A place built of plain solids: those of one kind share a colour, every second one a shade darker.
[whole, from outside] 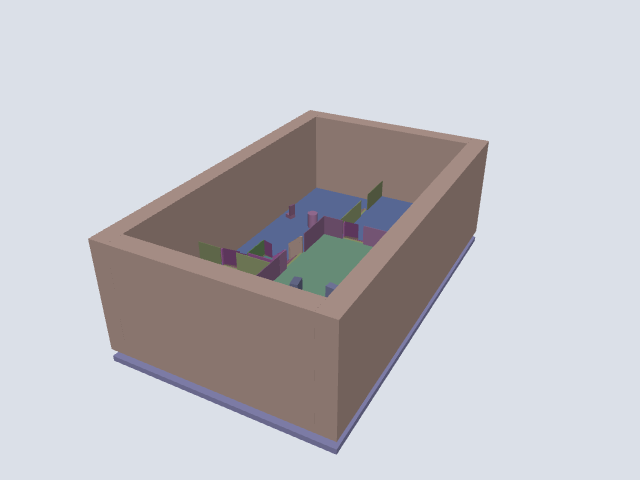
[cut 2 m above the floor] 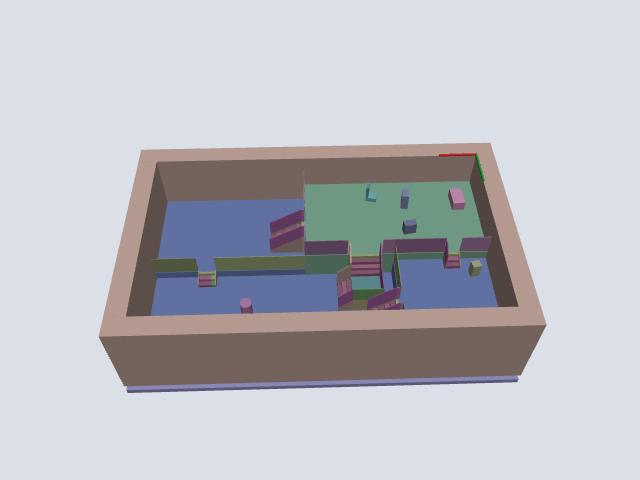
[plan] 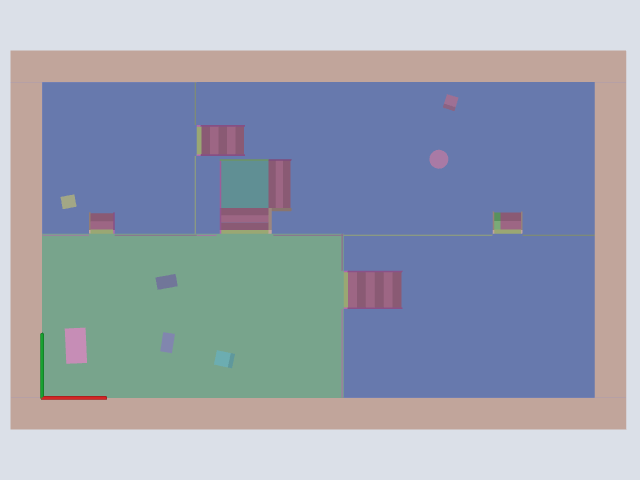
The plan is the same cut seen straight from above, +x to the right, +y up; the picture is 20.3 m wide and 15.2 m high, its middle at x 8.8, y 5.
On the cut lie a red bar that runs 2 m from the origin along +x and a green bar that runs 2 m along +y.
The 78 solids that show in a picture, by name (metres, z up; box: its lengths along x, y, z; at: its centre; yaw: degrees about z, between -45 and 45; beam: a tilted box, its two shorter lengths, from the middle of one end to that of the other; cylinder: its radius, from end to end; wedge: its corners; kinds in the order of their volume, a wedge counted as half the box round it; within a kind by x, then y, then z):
{
 "wall_1": {"box": [1.0, 10.0, 6.04], "at": [-0.5, 5.0, 2.02]},
 "wall_2": {"wedge": [[5.02, 7.66, -0.05], [5.02, 7.66, 1.16], [5.02, 7.71, -0.05], [5.02, 7.71, 1.16], [6.42, 7.66, -0.05], [6.42, 7.66, 0.21], [6.42, 7.71, -0.05], [6.42, 7.71, 0.21]]},
 "wall_3": {"wedge": [[7.17, 5.32, -0.05], [7.17, 5.32, 2.58], [7.17, 6.01, -0.05], [7.17, 6.01, 1.97], [7.27, 5.32, -0.05], [7.27, 5.32, 2.58], [7.27, 6.01, -0.05], [7.27, 6.01, 1.97]]},
 "wall_4": {"wedge": [[7.17, 5.91, -0.05], [7.17, 5.91, 1.76], [7.17, 6.01, -0.05], [7.17, 6.01, 1.76], [7.89, 5.91, -0.05], [7.89, 5.91, 1.13], [7.89, 6.01, -0.05], [7.89, 6.01, 1.13]]},
 "wall_5": {"wedge": [[7.17, 7.51, -0.05], [7.17, 7.51, 0.9], [7.17, 7.56, -0.05], [7.17, 7.56, 0.9], [7.89, 7.51, -0.05], [7.89, 7.51, 0.27], [7.89, 7.56, -0.05], [7.89, 7.56, 0.27]]},
 "wall_6": {"box": [0.1, 0.12, 2.63], "at": [7.22, 5.26, 1.26]},
 "wall_7": {"box": [19.5, 1.0, 6.04], "at": [8.75, -0.5, 2.02]},
 "wall_8": {"box": [19.5, 1.0, 6.04], "at": [8.75, 10.5, 2.02]},
 "wall_9": {"wedge": [[9.67, 2.81, 0.42], [9.67, 2.81, 1.73], [9.67, 2.86, 0.42], [9.67, 2.86, 1.73], [11.41, 2.81, 0.42], [11.41, 2.81, 0.71], [11.41, 2.86, 0.42], [11.41, 2.86, 0.71]]},
 "wall_10": {"wedge": [[9.67, 3.98, 0.42], [9.67, 3.98, 1.73], [9.67, 4.03, 0.42], [9.67, 4.03, 1.73], [11.41, 3.98, 0.42], [11.41, 3.98, 0.71], [11.41, 4.03, 0.42], [11.41, 4.03, 0.71]]},
 "wall_11": {"box": [1.0, 10.0, 6.04], "at": [18.0, 5.0, 2.02]},
 "floor_1": {"box": [4.9, 4.8, 2.09], "at": [2.45, 7.6, 0.05]},
 "floor_2": {"box": [12.6, 4.8, 1.0], "at": [11.2, 7.6, -0.5]},
 "floor_3": {"box": [7.95, 5.2, 1.47], "at": [13.52, 2.6, -0.26]},
 "floor_zta_1": {"box": [9.55, 5.2, 2.63], "at": [4.78, 2.6, 0.31]},
 "floor_base_1": {"box": [19.5, 12.0, 0.3], "at": [8.75, 5.0, -1.57]},
 "step_1": {"box": [0.72, 0.28, 0.41], "at": [1.89, 5.46, 1.25]},
 "step_2": {"box": [0.72, 0.28, 0.23], "at": [1.89, 5.71, 1.16]},
 "step_3": {"box": [0.3, 0.88, 0.96], "at": [5.17, 8.15, 0.43]},
 "step_4": {"box": [0.3, 0.88, 0.78], "at": [5.44, 8.15, 0.34]},
 "step_5": {"box": [0.3, 0.88, 0.59], "at": [5.71, 8.15, 0.25]},
 "step_6": {"box": [0.3, 0.88, 0.41], "at": [5.97, 8.15, 0.16]},
 "step_7": {"box": [0.3, 0.88, 0.23], "at": [6.24, 8.15, 0.07]},
 "step_8": {"box": [1.5, 0.23, 1.47], "at": [6.42, 5.43, 0.69]},
 "step_9": {"box": [1.5, 0.23, 1.27], "at": [6.42, 5.67, 0.59]},
 "step_10": {"box": [1.5, 0.23, 1.07], "at": [6.42, 5.9, 0.48]},
 "step_11": {"box": [0.23, 1.5, 0.66], "at": [7.28, 6.76, 0.28]},
 "step_12": {"box": [0.23, 1.5, 0.46], "at": [7.52, 6.76, 0.18]},
 "step_13": {"box": [0.23, 1.5, 0.25], "at": [7.75, 6.76, 0.08]},
 "step_14": {"box": [0.3, 1.12, 1.03], "at": [9.82, 3.42, 0.94]},
 "step_15": {"box": [0.3, 1.12, 0.87], "at": [10.1, 3.42, 0.86]},
 "step_16": {"box": [0.3, 1.12, 0.7], "at": [10.38, 3.42, 0.77]},
 "step_17": {"box": [0.3, 1.12, 0.54], "at": [10.66, 3.42, 0.69]},
 "step_18": {"box": [0.3, 1.12, 0.38], "at": [10.95, 3.42, 0.61]},
 "step_19": {"box": [0.3, 1.12, 0.21], "at": [11.23, 3.42, 0.53]},
 "step_20": {"wedge": [[14.52, 5.32, -0.05], [14.52, 5.32, 0.31], [14.52, 5.6, -0.05], [14.52, 5.6, 0.31], [14.74, 5.32, -0.05], [14.74, 5.32, 0.31], [14.74, 5.6, -0.05], [14.74, 5.6, 0.31]]},
 "step_21": {"wedge": [[14.52, 5.59, -0.05], [14.52, 5.59, 0.16], [14.52, 5.87, -0.05], [14.52, 5.87, 0.16], [14.74, 5.59, -0.05], [14.74, 5.59, 0.15], [14.74, 5.87, -0.05], [14.74, 5.87, 0.15]]},
 "step_22": {"wedge": [[14.74, 5.32, -0.05], [14.74, 5.32, 0.31], [14.74, 5.6, -0.05], [14.74, 5.6, 0.31], [14.96, 5.32, -0.05], [14.96, 5.32, 0.31], [14.96, 5.6, -0.05], [14.96, 5.6, 0.31]]},
 "step_23": {"wedge": [[14.74, 5.59, -0.05], [14.74, 5.59, 0.15], [14.74, 5.87, -0.05], [14.74, 5.87, 0.15], [14.96, 5.59, -0.05], [14.96, 5.59, 0.16], [14.96, 5.87, -0.05], [14.96, 5.87, 0.16]]},
 "step_24": {"box": [0.21, 0.29, 0.36], "at": [15.06, 5.46, 0.13]},
 "step_25": {"box": [0.21, 0.29, 0.21], "at": [15.06, 5.73, 0.05]},
 "floor_l1a_1": {"box": [1.5, 1.5, 0.86], "at": [6.42, 6.76, 0.38]},
 "floor_hda_1": {"box": [0.72, 0.14, 0.58], "at": [1.89, 5.27, 1.33]},
 "floor_hda_2": {"box": [0.15, 0.88, 1.14], "at": [4.97, 8.15, 0.52]},
 "floor_hda_3": {"box": [1.5, 0.12, 1.68], "at": [6.42, 5.26, 0.79]},
 "floor_hda_4": {"box": [0.14, 1.12, 1.21], "at": [9.62, 3.42, 1.02]},
 "floor_hda_5": {"box": [0.85, 0.14, 0.52], "at": [14.74, 5.27, 0.21]},
 "zta_rail_rim_1": {"box": [1.49, 0.04, 1.1], "at": [0.74, 5.15, 2.18]},
 "zta_rail_rim_2": {"box": [2.6, 0.04, 1.1], "at": [3.6, 5.15, 2.18]},
 "zta_rail_rim_3": {"box": [0.62, 0.04, 1.1], "at": [5.21, 5.15, 2.18]},
 "zta_rail_rim_4": {"box": [2.23, 0.04, 1.1], "at": [8.44, 5.15, 2.18]},
 "zta_rail_rim_5": {"box": [0.04, 2.81, 1.1], "at": [9.5, 1.41, 2.18]},
 "zta_rail_rim_6": {"box": [0.04, 1.17, 1.1], "at": [9.5, 4.61, 2.18]},
 "rail_rim_1": {"box": [0.04, 2.46, 1.1], "at": [4.85, 6.43, 1.64]},
 "rail_rim_2": {"box": [0.04, 1.36, 1.1], "at": [4.85, 9.32, 1.64]},
 "rail_rim_3": {"box": [4.72, 0.04, 1.1], "at": [11.91, 5.15, 1.02]},
 "rail_rim_4": {"box": [2.28, 0.04, 1.1], "at": [16.36, 5.15, 1.02]},
 "rail_1": {"wedge": [[2.25, 5.32, 1.72], [2.25, 5.32, 2.63], [2.25, 5.88, 1.33], [2.25, 5.88, 2.24], [2.3, 5.32, 1.72], [2.3, 5.32, 2.63], [2.3, 5.88, 1.33], [2.3, 5.88, 2.24]]},
 "rail_2": {"wedge": [[5.02, 7.66, 1.16], [5.02, 7.66, 2.1], [5.02, 7.71, 1.16], [5.02, 7.71, 2.1], [6.42, 7.66, 0.21], [6.42, 7.66, 1.15], [6.42, 7.71, 0.21], [6.42, 7.71, 1.15]]},
 "rail_3": {"wedge": [[5.02, 8.59, 1.16], [5.02, 8.59, 2.1], [5.02, 8.64, 1.16], [5.02, 8.64, 2.1], [6.42, 8.59, 0.21], [6.42, 8.59, 1.15], [6.42, 8.64, 0.21], [6.42, 8.64, 1.15]]},
 "rail_4": {"wedge": [[5.62, 5.32, 1.72], [5.62, 5.32, 2.61], [5.62, 6.01, 1.1], [5.62, 6.01, 2.0], [5.67, 5.32, 1.72], [5.67, 5.32, 2.61], [5.67, 6.01, 1.1], [5.67, 6.01, 2.0]]},
 "rail_5": {"box": [0.05, 1.5, 0.89], "at": [5.65, 6.76, 1.35]},
 "rail_6": {"wedge": [[7.17, 7.51, 0.9], [7.17, 7.51, 1.79], [7.17, 7.56, 0.9], [7.17, 7.56, 1.79], [7.89, 7.51, 0.26], [7.89, 7.51, 1.16], [7.89, 7.56, 0.26], [7.89, 7.56, 1.16]]},
 "rail_7": {"wedge": [[9.67, 2.81, 1.73], [9.67, 2.81, 2.61], [9.67, 2.86, 1.73], [9.67, 2.86, 2.61], [11.41, 2.81, 0.71], [11.41, 2.81, 1.59], [11.41, 2.86, 0.71], [11.41, 2.86, 1.59]]},
 "rail_8": {"wedge": [[9.67, 3.98, 1.73], [9.67, 3.98, 2.61], [9.67, 4.03, 1.73], [9.67, 4.03, 2.61], [11.41, 3.98, 0.71], [11.41, 3.98, 1.59], [11.41, 4.03, 0.71], [11.41, 4.03, 1.59]]},
 "zta_crate_stack_1": {"box": [0.65, 0.4, 0.68], "at": [3.94, 3.67, 1.97], "yaw": 10.2},
 "zta_crate_stack_2": {"box": [0.38, 0.62, 0.97], "at": [3.97, 1.75, 2.11], "yaw": -8.8},
 "zta_sack_pile_1": {"box": [0.66, 1.12, 0.53], "at": [1.07, 1.65, 1.89], "yaw": 2.5},
 "barrel_1": {"cylinder": 0.3, "from": [12.56, 7.56, 0.0], "to": [12.56, 7.56, 0.9]},
 "bin_1": {"box": [0.45, 0.4, 0.83], "at": [0.84, 6.21, 1.51], "yaw": 10.0},
 "zta_hand_truck_1": {"box": [0.59, 0.47, 0.26], "at": [5.77, 1.22, 1.76], "yaw": -11.8},
 "zta_hand_truck_2": {"box": [0.14, 0.47, 0.75], "at": [6.0, 1.18, 2.26], "yaw": -11.8},
 "hand_truck_1": {"box": [0.39, 0.14, 0.67], "at": [12.89, 9.2, 0.56], "yaw": -17.5},
 "hand_truck_2": {"box": [0.39, 0.45, 0.23], "at": [12.94, 9.35, 0.12], "yaw": -17.5},
 "wall_l1as_1": {"box": [1.55, 0.05, 0.95], "at": [6.4, 7.54, 0.43]},
 "rail_l1ab_1": {"box": [1.55, 0.05, 0.89], "at": [6.4, 7.54, 1.35]},
 "step_f1t02a_1": {"box": [0.21, 0.29, 0.36], "at": [14.42, 5.46, 0.13]},
 "step_f1t01a_1": {"box": [0.21, 0.29, 0.21], "at": [14.42, 5.73, 0.05]}
}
